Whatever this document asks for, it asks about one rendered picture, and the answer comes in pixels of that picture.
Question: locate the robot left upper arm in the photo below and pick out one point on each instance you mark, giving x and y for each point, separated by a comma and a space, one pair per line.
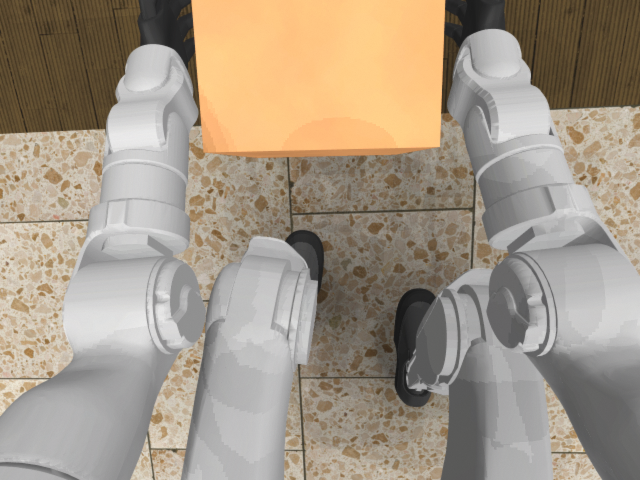
126, 321

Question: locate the robot right forearm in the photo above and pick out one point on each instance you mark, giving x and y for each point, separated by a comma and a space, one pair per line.
529, 194

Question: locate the carton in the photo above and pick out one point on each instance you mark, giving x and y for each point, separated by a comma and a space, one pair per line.
314, 78

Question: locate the robot left forearm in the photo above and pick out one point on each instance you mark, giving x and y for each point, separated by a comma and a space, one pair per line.
145, 167

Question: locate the right robot foot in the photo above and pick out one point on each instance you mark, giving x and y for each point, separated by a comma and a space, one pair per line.
411, 309

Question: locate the left robot shin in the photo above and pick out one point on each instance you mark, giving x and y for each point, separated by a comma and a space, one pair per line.
222, 288

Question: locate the robot right hand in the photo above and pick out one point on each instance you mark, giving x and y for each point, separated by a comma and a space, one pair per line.
475, 15

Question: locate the robot left hand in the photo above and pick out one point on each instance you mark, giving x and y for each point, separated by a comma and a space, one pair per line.
158, 24

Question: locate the robot right upper arm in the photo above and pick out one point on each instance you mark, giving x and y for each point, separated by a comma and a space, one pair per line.
575, 312

